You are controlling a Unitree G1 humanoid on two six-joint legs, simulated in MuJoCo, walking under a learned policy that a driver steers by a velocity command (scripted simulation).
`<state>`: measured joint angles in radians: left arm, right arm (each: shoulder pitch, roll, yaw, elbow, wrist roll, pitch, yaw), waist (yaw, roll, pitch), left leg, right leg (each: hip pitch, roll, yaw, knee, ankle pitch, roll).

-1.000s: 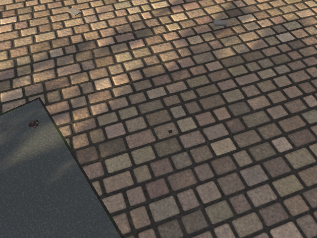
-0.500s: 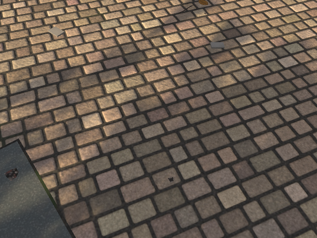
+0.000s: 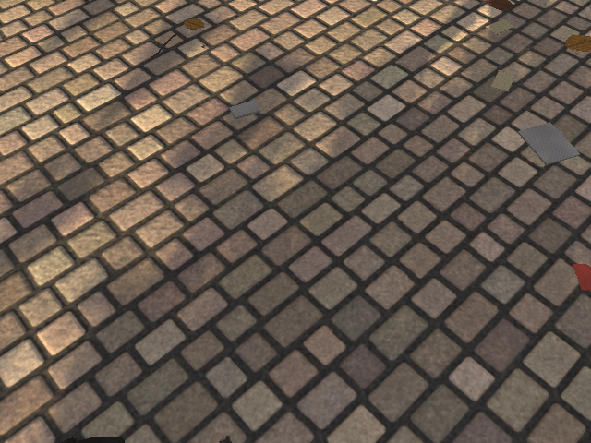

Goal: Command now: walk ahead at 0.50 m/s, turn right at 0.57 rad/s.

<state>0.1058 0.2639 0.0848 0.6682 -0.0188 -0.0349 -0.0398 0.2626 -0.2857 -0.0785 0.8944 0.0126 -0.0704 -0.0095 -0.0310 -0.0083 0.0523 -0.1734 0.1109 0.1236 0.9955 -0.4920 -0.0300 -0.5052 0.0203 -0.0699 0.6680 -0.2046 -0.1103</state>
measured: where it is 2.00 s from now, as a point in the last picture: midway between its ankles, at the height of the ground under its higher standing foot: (309, 239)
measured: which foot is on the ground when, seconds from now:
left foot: up 0.00-0.42, down 0.44-0.94, up 0.96-1.00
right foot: down 0.00-0.46, up 0.48-0.90, down 0.92-1.00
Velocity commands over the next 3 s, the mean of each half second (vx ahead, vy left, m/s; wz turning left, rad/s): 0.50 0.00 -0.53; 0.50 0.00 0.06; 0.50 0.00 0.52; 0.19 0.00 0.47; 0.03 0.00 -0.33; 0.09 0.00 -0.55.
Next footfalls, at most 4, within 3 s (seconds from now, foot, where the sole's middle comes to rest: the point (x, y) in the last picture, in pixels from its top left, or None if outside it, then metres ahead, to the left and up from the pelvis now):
0.44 left None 0.43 0.09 -0.75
0.92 right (401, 365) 0.60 -0.22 -0.75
1.42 left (283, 263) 0.89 0.04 -0.75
1.90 right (326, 194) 1.12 -0.09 -0.75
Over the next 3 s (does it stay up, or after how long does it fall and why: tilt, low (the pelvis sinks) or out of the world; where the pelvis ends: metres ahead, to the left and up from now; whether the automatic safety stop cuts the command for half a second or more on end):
stays up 1.03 -0.05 0.03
